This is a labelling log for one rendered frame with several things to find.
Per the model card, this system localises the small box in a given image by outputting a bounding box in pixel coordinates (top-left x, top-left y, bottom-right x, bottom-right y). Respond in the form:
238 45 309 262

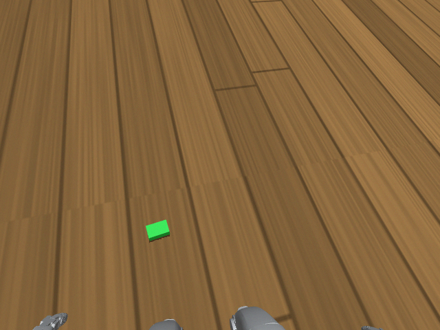
146 220 170 241

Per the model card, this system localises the left robot hand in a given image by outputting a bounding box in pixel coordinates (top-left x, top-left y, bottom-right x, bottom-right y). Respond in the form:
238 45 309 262
33 313 68 330

